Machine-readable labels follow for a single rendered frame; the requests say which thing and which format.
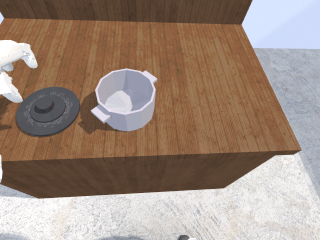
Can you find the left robot hand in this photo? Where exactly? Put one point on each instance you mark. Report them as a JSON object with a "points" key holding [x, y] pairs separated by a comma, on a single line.
{"points": [[11, 51]]}

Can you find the pot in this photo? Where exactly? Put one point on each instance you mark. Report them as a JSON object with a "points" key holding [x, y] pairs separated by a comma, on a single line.
{"points": [[126, 99]]}

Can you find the table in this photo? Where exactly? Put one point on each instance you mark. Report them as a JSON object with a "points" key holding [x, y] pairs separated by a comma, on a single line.
{"points": [[215, 119]]}

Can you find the lid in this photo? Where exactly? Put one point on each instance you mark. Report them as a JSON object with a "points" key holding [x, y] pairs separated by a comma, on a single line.
{"points": [[37, 123]]}

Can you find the knob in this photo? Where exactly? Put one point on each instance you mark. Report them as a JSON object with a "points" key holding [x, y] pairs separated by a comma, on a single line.
{"points": [[45, 104]]}

